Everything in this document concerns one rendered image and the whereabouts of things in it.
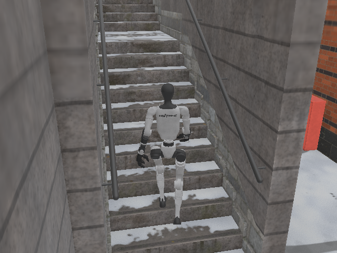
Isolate stairs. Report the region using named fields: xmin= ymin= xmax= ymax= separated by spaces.
xmin=96 ymin=0 xmax=160 ymax=32
xmin=98 ymin=41 xmax=244 ymax=253

